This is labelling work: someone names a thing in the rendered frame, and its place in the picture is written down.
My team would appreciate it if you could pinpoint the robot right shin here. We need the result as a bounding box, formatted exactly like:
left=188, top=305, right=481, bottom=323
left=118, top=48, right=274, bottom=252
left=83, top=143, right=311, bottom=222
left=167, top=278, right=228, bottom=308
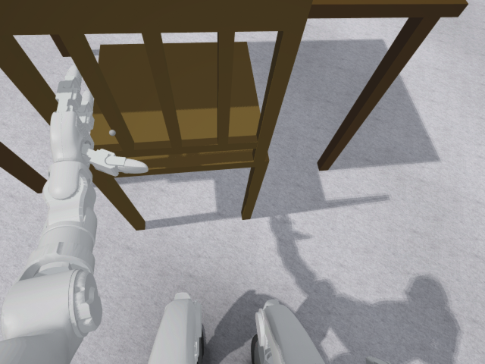
left=258, top=300, right=279, bottom=364

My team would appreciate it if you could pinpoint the right robot thigh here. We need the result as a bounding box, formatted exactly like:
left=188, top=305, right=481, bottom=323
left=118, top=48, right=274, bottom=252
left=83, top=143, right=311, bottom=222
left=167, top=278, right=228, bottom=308
left=255, top=305, right=325, bottom=364

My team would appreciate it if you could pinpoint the left robot upper arm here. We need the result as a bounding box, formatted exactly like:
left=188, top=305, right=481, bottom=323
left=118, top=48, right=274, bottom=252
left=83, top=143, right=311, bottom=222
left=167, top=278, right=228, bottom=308
left=0, top=269, right=102, bottom=364

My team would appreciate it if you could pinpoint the robot left hand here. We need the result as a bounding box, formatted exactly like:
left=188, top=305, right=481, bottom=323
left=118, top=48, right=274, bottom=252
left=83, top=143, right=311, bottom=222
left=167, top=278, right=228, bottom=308
left=50, top=64, right=149, bottom=177

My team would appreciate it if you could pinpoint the chair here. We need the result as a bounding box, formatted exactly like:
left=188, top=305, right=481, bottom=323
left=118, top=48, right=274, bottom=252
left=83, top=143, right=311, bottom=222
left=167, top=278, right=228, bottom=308
left=0, top=0, right=313, bottom=231

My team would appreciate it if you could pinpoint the left robot forearm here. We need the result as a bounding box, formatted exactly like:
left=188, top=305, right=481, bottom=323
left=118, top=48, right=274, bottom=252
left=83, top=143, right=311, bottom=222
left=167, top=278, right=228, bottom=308
left=1, top=161, right=97, bottom=340

